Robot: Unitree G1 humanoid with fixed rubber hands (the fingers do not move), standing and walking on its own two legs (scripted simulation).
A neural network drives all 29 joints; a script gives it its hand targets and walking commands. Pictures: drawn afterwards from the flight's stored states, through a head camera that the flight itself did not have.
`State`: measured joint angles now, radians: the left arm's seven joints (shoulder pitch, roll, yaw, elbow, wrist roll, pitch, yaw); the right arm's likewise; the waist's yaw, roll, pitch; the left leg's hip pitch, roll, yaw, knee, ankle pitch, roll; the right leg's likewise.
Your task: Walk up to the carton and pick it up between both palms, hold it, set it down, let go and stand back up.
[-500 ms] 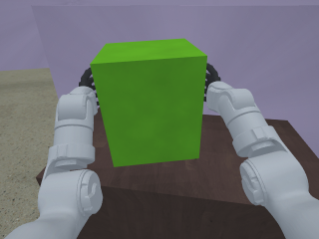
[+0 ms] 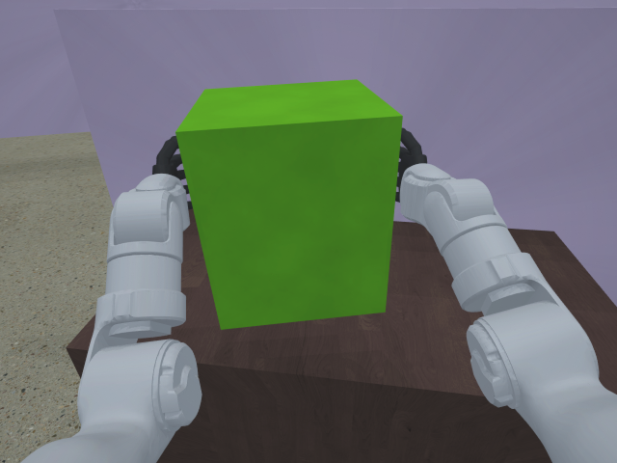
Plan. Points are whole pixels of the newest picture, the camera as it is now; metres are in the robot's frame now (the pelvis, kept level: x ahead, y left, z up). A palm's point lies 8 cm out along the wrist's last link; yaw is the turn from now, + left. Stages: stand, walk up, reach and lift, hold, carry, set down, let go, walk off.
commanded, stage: hold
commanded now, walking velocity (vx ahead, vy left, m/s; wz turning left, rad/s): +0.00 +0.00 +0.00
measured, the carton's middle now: (292, 197) +0.38 +0.01 +0.26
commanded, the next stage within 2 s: none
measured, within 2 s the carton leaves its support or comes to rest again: neither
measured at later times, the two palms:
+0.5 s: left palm (168, 191) +0.36 +0.16 +0.28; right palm (413, 179) +0.36 -0.14 +0.29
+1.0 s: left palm (167, 191) +0.36 +0.16 +0.28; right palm (411, 179) +0.36 -0.14 +0.29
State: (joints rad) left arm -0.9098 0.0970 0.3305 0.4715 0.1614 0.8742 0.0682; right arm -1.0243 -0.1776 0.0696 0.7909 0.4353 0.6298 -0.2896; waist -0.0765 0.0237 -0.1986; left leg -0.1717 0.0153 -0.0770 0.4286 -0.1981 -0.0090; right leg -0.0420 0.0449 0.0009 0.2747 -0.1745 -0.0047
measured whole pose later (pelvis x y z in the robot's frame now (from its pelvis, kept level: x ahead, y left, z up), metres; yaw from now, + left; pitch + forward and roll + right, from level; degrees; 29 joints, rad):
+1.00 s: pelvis +0.00 +0.00 +0.00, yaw +0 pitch -3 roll -2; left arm -0.93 0.11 0.33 0.53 0.16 0.86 0.07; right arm -1.05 -0.17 0.06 0.84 0.43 0.63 -0.29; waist -0.07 0.02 -0.21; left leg -0.19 0.01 -0.09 0.43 -0.19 -0.01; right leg -0.06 0.05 0.00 0.28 -0.17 -0.01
